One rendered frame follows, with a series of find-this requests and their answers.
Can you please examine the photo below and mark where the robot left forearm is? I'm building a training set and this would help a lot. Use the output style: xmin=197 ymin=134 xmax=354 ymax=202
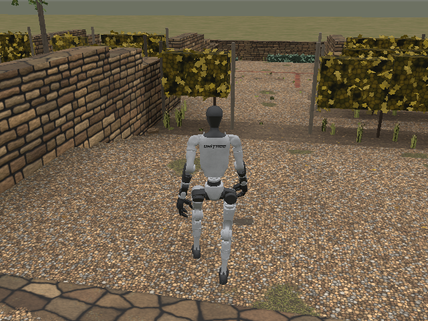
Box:
xmin=178 ymin=163 xmax=192 ymax=199

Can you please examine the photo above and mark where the left robot foot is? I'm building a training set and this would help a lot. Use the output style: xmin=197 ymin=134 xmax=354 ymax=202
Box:
xmin=191 ymin=244 xmax=201 ymax=259

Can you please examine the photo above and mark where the robot left upper arm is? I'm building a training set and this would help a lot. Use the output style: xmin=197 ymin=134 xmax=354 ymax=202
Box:
xmin=185 ymin=134 xmax=201 ymax=173

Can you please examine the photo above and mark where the robot right hand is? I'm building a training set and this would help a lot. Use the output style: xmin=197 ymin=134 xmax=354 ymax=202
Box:
xmin=232 ymin=183 xmax=247 ymax=197

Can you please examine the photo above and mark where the robot right forearm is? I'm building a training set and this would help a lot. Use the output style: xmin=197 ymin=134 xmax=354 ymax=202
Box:
xmin=237 ymin=161 xmax=247 ymax=186

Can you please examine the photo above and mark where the robot left hand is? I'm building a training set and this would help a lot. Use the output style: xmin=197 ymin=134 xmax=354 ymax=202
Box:
xmin=177 ymin=198 xmax=193 ymax=218

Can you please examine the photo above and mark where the robot right upper arm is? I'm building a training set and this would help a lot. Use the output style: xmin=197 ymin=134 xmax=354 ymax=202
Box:
xmin=228 ymin=134 xmax=244 ymax=171

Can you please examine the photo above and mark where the right robot shin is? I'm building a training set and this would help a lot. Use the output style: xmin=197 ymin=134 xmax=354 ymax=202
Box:
xmin=221 ymin=230 xmax=232 ymax=276

